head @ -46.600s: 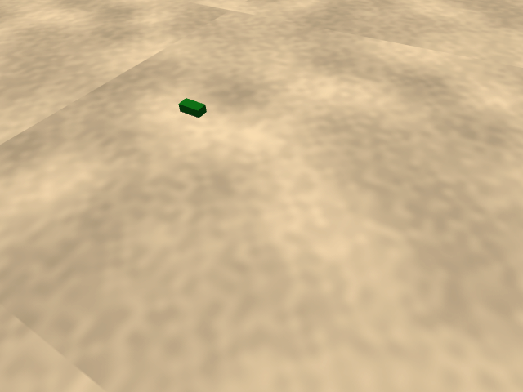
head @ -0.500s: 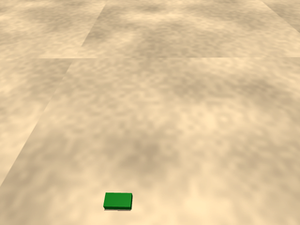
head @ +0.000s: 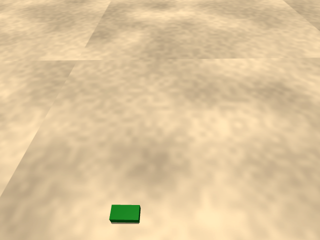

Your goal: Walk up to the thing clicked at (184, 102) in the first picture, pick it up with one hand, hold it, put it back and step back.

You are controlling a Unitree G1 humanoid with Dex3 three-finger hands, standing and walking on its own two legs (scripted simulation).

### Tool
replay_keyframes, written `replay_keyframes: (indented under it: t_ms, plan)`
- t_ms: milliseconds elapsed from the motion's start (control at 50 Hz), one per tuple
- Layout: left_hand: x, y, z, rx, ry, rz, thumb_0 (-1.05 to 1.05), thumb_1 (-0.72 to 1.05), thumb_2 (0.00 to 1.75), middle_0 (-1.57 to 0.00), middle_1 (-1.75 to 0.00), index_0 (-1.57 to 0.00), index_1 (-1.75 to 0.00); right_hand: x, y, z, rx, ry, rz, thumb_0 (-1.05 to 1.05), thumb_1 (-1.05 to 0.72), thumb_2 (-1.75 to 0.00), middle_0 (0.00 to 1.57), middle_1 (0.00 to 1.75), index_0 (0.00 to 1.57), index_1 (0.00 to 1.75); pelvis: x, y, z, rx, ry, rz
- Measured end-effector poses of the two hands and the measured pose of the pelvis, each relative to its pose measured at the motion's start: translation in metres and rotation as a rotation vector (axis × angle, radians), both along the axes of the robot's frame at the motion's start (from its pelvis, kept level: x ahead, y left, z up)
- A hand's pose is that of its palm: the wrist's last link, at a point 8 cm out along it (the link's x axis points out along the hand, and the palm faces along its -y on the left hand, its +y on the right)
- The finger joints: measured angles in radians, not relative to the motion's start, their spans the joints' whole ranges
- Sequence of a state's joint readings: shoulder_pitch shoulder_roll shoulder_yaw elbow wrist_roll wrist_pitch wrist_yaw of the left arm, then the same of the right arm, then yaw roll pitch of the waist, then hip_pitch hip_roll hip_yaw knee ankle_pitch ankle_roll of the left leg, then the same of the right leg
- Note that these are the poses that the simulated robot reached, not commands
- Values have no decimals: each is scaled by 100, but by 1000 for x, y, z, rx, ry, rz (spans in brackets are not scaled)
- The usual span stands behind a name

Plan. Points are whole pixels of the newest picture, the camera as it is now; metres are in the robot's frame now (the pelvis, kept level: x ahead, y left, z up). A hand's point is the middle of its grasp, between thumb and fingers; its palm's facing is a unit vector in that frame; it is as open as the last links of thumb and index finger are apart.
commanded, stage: stand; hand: left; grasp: from above
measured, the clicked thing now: (125, 213) +0.42 +0.25 -0.75
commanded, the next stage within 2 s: step back in 0.12 s
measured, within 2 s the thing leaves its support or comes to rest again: neither
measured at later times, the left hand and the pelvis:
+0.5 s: hand out of the picture +0.10 +0.31 -0.18, palm faces +0.00 -0.92 -0.38, open 7.4 cm; pelvis -0.05 +0.04 -0.02, yaw +0 degrees
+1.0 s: hand out of the picture -0.04 +0.28 -0.15, palm faces -0.06 -0.91 -0.41, open 7.4 cm; pelvis -0.16 +0.03 -0.02, yaw -4 degrees
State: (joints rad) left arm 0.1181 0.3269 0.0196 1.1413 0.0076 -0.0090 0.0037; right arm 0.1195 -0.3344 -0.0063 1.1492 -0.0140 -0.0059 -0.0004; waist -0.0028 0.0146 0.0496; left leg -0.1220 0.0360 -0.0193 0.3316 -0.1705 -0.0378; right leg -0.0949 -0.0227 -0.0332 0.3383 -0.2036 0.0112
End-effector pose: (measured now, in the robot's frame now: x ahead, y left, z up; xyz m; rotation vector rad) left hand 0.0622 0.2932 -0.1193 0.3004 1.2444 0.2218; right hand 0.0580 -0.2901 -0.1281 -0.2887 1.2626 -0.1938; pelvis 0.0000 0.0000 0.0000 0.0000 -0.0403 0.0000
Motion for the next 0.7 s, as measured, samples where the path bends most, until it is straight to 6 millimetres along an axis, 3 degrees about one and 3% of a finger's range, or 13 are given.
replay_keyframes:
  t_ms: [140, 280, 380, 480, 560, 700]
  plan:
    - [7, -1, 1, -1, -13, 0, 1, 90, 90, -20, -30, -21, -30, 6, -3, 0, -1, -10, 2, 1, -91, -90, 20, 30, 20, 30, 1, -1, 0, 0, 5, -1]
    - [9, 18, -3, 33, -36, -1, 1, 90, 90, -20, -30, -21, -30, 8, -10, -2, -31, -25, -2, 1, -91, -90, 20, 30, 20, 30, -20, 7, -10, -8, 13, 0]
    - [18, 44, -14, 47, -66, -43, 1, 90, 90, -20, -30, -21, -30, -9, -4, 0, -78, -22, -7, 1, -91, -90, 20, 30, 20, 30, -32, 27, -21, -5, 25, 0]
    - [27, 59, -24, 46, -107, -46, 1, 90, 90, -20, -30, -21, -30, -41, 13, 3, -107, 25, 7, 1, -91, -90, 20, 30, 20, 30, -49, 40, -25, -14, 23, -1]
    - [17, 56, -22, 28, -98, -70, 1, 90, 90, -20, -30, -21, -30, -60, 23, 8, -112, 29, -10, 1, -91, -90, 20, 30, 20, 30, -61, 44, -19, -21, 24, -20]
    - [-20, 47, -23, 22, -42, -120, 1, 90, 90, -20, -30, -21, -30, -77, 27, 5, -90, -62, -35, 1, -90, -90, 20, 30, 20, 30, -87, 43, -20, -14, 15, -66]
